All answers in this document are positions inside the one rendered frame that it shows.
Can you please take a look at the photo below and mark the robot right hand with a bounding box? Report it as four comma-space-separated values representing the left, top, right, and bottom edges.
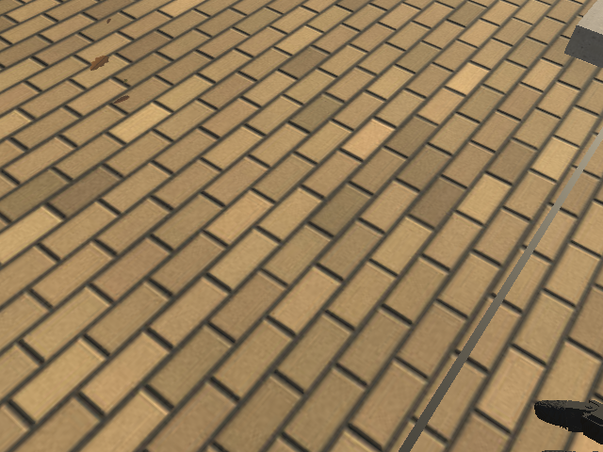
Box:
534, 399, 603, 452

